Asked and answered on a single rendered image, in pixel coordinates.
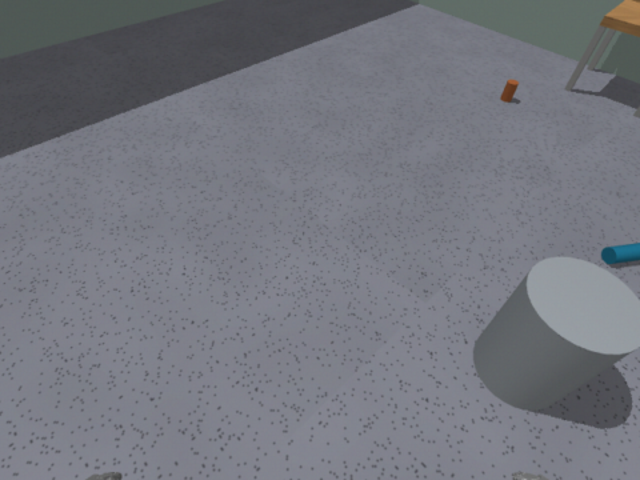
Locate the chair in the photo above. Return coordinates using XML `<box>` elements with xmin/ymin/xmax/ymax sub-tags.
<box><xmin>564</xmin><ymin>0</ymin><xmax>640</xmax><ymax>118</ymax></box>

